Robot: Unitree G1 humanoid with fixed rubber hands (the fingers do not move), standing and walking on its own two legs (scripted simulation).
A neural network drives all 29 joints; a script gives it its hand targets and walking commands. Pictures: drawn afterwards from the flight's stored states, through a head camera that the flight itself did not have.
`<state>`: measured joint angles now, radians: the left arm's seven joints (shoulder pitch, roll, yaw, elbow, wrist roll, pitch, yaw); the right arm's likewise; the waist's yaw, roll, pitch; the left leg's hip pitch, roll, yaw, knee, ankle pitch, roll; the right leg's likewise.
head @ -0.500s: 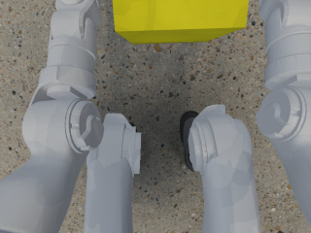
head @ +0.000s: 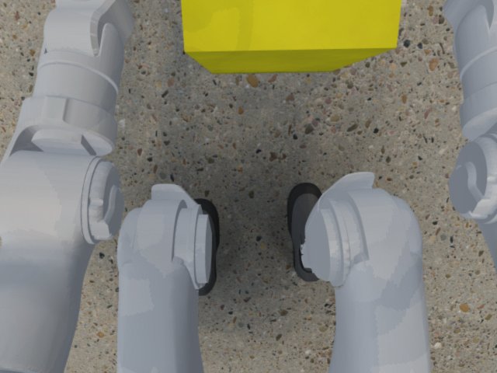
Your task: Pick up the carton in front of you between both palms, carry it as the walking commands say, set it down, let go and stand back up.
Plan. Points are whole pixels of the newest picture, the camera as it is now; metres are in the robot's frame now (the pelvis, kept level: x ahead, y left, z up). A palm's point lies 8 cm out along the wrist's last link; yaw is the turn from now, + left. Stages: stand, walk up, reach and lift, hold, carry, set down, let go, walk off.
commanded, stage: set down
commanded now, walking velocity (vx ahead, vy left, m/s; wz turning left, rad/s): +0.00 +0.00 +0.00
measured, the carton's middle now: out of the picture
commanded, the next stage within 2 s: let go in 0.96 s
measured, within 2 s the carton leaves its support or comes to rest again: neither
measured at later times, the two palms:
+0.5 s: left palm out of the picture +0.58 +0.12 +0.01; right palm out of the picture +0.56 -0.26 +0.02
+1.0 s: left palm out of the picture +0.58 +0.13 +0.17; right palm out of the picture +0.55 -0.27 +0.17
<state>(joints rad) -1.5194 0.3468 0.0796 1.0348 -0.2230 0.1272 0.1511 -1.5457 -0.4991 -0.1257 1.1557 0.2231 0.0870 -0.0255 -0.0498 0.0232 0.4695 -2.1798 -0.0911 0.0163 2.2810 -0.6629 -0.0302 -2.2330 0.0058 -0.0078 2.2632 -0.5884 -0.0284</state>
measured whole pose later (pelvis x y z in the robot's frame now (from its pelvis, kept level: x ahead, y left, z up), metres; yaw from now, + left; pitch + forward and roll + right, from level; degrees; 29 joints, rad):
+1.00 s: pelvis +0.03 +0.00 +0.27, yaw -1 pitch +46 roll +2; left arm -1.22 0.22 0.29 0.85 0.00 0.22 0.10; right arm -1.26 -0.38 -0.34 0.97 -0.02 0.18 0.07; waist -0.03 0.02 -0.02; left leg -1.64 -0.07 -0.04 1.22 -0.39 -0.02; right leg -1.68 0.05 0.04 1.21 -0.33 -0.01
